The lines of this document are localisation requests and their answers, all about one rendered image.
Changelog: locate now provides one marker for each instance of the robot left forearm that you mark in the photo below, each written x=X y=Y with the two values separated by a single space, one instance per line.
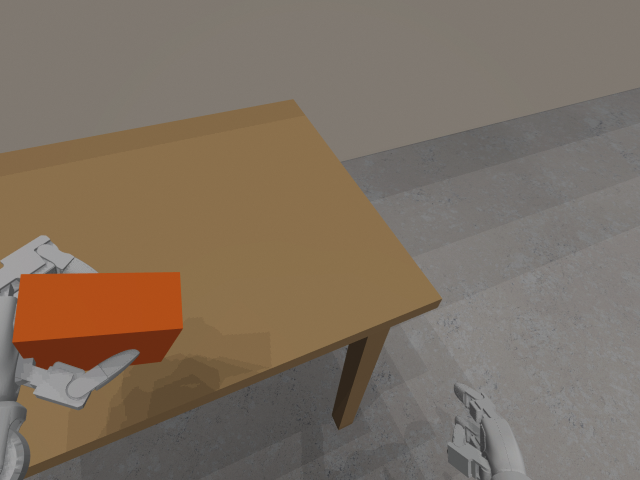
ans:
x=14 y=449

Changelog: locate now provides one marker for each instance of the sponge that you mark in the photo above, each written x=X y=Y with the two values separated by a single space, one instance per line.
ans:
x=82 y=319

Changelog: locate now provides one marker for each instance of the robot right hand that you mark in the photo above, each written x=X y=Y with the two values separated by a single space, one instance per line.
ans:
x=490 y=449

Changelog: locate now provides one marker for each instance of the table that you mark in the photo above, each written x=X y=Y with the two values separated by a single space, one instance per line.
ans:
x=282 y=259

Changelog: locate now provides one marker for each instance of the robot left hand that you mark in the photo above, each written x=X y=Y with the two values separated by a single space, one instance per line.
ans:
x=61 y=384

